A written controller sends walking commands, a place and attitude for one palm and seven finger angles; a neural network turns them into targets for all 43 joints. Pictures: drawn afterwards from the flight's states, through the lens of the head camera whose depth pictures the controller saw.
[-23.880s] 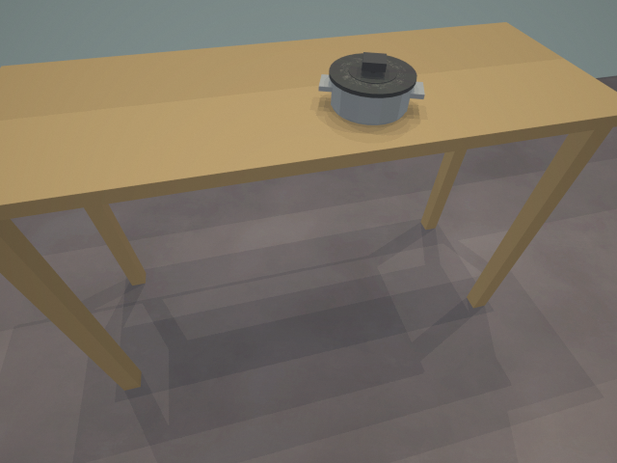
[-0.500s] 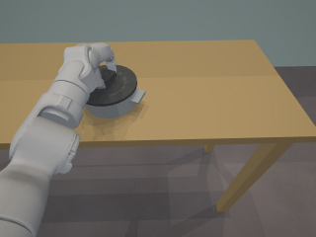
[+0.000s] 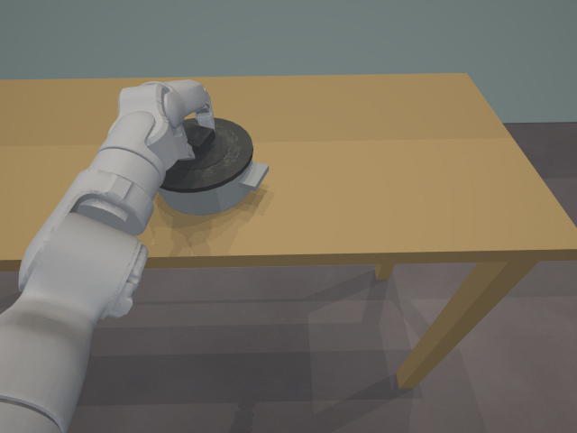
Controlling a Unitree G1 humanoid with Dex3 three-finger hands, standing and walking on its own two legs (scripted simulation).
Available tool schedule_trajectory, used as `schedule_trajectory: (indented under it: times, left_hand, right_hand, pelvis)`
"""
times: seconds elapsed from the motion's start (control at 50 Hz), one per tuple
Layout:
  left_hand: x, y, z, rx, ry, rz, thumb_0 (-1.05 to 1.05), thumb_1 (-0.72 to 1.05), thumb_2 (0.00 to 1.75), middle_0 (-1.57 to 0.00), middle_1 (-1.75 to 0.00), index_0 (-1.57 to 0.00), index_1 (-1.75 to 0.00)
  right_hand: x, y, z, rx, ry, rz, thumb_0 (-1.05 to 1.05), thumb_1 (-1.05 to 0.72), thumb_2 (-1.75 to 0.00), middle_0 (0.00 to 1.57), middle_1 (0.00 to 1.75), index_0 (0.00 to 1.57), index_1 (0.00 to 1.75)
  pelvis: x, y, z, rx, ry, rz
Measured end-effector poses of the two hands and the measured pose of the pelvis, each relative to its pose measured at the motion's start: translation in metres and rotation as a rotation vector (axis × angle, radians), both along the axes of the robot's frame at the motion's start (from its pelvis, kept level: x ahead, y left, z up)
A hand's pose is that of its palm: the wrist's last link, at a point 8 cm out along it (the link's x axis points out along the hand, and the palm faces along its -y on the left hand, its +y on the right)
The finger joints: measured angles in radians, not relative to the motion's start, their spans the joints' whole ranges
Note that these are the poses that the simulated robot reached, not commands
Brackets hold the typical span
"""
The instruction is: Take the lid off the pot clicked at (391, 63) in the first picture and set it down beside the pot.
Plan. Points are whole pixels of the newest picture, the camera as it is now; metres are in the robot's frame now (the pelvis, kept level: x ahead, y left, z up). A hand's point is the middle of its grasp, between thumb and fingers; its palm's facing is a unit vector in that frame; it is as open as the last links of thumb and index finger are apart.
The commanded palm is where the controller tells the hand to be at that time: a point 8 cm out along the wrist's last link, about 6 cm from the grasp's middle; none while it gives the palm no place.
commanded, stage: lift the lid straight up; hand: left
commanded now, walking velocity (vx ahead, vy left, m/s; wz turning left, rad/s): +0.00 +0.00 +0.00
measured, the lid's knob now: (194, 139) +0.51 +0.12 +0.15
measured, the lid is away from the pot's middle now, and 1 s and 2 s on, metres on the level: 0.00 0.01 0.02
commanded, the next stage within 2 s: none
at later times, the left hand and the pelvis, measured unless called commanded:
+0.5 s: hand (173, 124) +0.47 +0.13 +0.21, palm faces -0.37 -0.08 -0.93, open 8.1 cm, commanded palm +0.47 +0.13 +0.26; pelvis +0.00 +0.00 +0.00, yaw +0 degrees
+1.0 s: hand (173, 91) +0.49 +0.12 +0.24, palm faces -0.33 -0.10 -0.94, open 8.1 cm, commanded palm +0.48 +0.12 +0.30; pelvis +0.00 +0.00 +0.00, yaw +0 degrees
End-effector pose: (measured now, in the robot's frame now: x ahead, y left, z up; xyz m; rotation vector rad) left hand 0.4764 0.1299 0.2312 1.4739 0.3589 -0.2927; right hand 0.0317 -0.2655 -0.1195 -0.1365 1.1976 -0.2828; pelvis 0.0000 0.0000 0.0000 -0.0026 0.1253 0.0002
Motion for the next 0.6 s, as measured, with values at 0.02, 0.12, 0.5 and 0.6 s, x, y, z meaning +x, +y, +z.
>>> schedule_trajectory:
  times: [0.02,0.12,0.5,0.6]
  left_hand:
    - [0.000,0.000,0.000,-0.001,0.004,0.002,0.00,0.32,0.79,-0.78,-1.13,-0.45,-0.99]
    - [0.001,0.000,0.000,-0.012,0.013,0.008,-0.01,0.32,0.79,-0.81,-1.13,-0.44,-0.98]
    - [-0.008,0.002,0.033,0.002,-0.037,0.012,-0.03,0.34,0.79,-0.86,-1.15,-0.43,-0.96]
    - [-0.011,0.002,0.038,-0.008,-0.019,0.039,-0.03,0.34,0.79,-0.86,-1.15,-0.43,-0.96]
  right_hand:
    - [-0.001,0.000,0.000,0.000,0.002,0.000,0.01,-0.90,-0.90,0.20,0.30,0.21,0.30]
    - [-0.004,0.000,0.000,-0.007,0.006,-0.003,0.01,-0.90,-0.90,0.20,0.30,0.21,0.30]
    - [0.003,0.002,-0.001,0.009,-0.046,0.022,0.01,-0.90,-0.90,0.20,0.30,0.21,0.30]
    - [0.007,0.001,0.001,0.003,-0.052,0.031,0.01,-0.90,-0.90,0.20,0.30,0.21,0.30]
  pelvis:
    - [0.000,0.000,0.000,0.000,-0.001,0.000]
    - [-0.001,0.000,0.000,0.000,0.001,0.000]
    - [-0.004,0.000,0.001,0.002,-0.016,0.004]
    - [-0.007,-0.002,0.001,0.003,-0.024,0.007]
